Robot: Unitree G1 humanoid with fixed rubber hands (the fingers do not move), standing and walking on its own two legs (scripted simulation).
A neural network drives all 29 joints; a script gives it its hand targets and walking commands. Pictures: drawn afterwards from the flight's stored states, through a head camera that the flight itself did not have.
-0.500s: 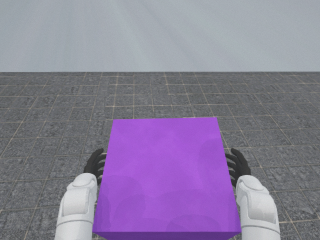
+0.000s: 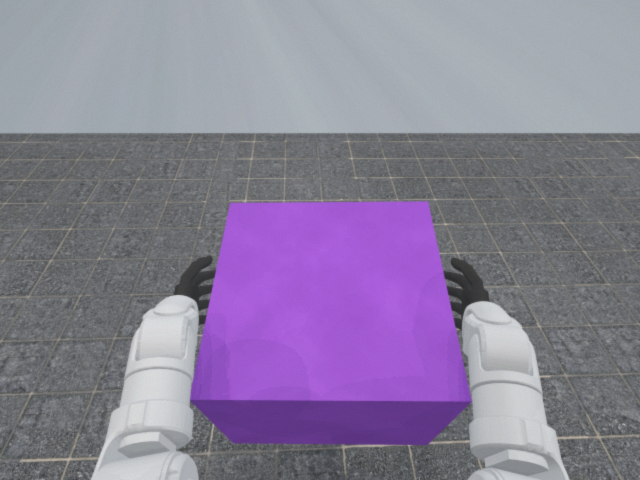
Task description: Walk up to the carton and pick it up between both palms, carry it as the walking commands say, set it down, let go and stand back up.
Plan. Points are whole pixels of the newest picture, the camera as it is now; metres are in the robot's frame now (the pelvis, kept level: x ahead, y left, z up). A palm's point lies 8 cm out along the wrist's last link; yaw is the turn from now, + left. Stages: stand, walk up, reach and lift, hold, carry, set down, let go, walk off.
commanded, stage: reach and lift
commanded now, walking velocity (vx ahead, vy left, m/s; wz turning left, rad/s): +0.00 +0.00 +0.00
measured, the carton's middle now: (329, 324) +0.34 +0.00 +0.00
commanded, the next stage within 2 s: hold in 0.38 s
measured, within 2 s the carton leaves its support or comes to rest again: neither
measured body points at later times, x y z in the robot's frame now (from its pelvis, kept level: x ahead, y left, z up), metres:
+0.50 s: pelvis +0.02 +0.01 +0.01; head -0.01 +0.01 +0.45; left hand +0.29 +0.20 +0.03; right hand +0.29 -0.19 +0.04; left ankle +0.03 +0.15 -0.75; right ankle +0.03 -0.14 -0.75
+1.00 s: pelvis +0.01 +0.01 +0.00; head -0.03 +0.01 +0.45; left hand +0.31 +0.21 +0.04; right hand +0.32 -0.17 +0.05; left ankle +0.03 +0.15 -0.75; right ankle +0.03 -0.14 -0.75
